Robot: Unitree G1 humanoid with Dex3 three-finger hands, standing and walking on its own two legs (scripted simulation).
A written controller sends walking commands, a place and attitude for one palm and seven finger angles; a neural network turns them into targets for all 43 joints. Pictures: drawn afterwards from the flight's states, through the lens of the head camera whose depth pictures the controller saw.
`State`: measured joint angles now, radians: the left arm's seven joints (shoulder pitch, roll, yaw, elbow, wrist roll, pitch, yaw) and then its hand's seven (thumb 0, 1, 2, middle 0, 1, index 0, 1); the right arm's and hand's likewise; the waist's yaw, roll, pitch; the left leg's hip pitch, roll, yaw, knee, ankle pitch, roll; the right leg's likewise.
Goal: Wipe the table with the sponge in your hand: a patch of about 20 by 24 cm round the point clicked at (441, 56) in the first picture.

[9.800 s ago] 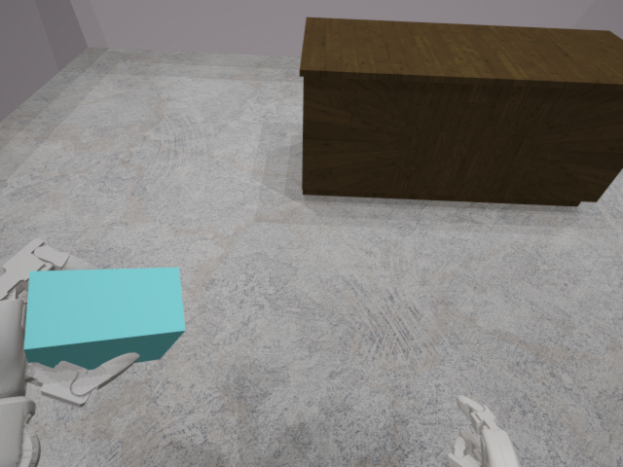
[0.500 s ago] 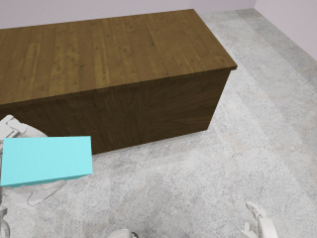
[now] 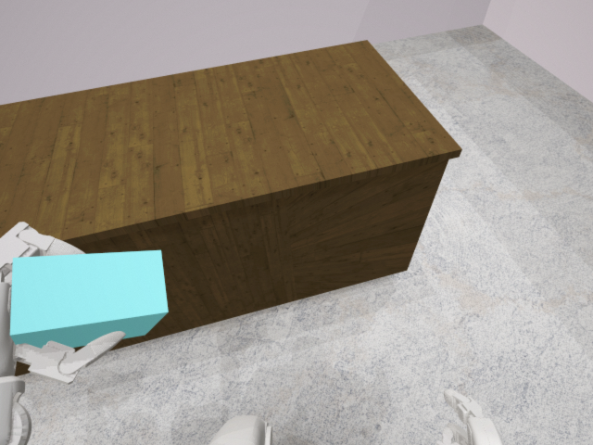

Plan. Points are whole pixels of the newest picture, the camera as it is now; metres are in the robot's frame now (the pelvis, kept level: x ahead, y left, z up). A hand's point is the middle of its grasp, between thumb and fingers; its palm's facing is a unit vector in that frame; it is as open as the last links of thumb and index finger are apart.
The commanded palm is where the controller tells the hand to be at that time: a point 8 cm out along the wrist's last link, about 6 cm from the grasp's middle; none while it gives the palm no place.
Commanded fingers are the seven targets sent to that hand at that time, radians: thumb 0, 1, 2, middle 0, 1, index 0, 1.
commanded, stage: take the last steps up to it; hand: left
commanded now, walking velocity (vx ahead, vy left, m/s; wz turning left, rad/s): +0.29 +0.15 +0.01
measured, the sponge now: (112, 301) +0.23 +0.21 +0.14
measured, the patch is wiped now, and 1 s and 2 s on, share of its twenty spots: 0.00 0.00 0.00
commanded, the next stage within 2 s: come to a stop and stand still in 1.34 s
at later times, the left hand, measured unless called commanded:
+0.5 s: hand (63, 226) +0.30 +0.27 +0.18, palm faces +0.36 -0.79 -0.50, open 10.6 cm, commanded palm +0.25 +0.33 +0.18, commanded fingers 0.00 0.10 1.30 -1.20 -1.60 -1.20 -1.60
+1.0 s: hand (16, 190) +0.35 +0.35 +0.18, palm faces +0.40 -0.80 -0.45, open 10.6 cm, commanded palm +0.29 +0.39 +0.18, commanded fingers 0.00 0.10 1.30 -1.20 -1.60 -1.20 -1.60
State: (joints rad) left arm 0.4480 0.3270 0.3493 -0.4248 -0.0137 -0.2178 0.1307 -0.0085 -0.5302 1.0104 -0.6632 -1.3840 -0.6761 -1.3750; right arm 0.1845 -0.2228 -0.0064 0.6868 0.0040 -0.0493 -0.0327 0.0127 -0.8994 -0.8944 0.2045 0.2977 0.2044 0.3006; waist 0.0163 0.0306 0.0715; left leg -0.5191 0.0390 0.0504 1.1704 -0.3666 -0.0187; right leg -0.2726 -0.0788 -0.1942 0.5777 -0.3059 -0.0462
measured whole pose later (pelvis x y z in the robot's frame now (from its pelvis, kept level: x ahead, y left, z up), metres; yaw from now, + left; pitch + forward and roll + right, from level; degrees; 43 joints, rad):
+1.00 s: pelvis +0.13 +0.11 +0.00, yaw +0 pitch -1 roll +1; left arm 0.45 0.41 0.39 -0.53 -0.02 -0.23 0.15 -0.01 -0.53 1.01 -0.67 -1.38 -0.68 -1.37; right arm 0.17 -0.17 -0.02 0.59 0.01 -0.10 -0.04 0.01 -0.90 -0.90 0.20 0.30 0.20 0.30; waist 0.00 -0.03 0.07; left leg -0.33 0.05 0.14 0.56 -0.21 0.03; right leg -0.41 -0.08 -0.12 0.96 -0.50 0.03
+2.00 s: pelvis +0.11 +0.16 +0.00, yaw -4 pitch -3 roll +0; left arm 0.35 0.36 0.40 -0.38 -0.04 -0.17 0.07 -0.01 -0.53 1.01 -0.67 -1.38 -0.68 -1.37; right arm 0.22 -0.23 0.02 0.59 0.02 -0.13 0.00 0.01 -0.90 -0.89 0.21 0.30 0.21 0.30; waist 0.02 0.02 0.07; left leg -0.29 0.04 0.05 0.51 -0.20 0.01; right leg -0.24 0.05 -0.05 0.49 -0.20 -0.05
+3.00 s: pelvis +0.17 +0.21 +0.01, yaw -3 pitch -1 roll -2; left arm 0.43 0.38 0.35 -0.48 -0.03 -0.18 0.10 -0.01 -0.52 1.02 -0.66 -1.39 -0.68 -1.38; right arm 0.18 -0.20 0.03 0.57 0.00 -0.10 -0.04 0.01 -0.90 -0.89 0.20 0.30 0.20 0.30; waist 0.03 -0.02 0.06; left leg -0.24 -0.04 0.01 0.47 -0.22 0.06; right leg -0.15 0.00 -0.04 0.39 -0.22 0.01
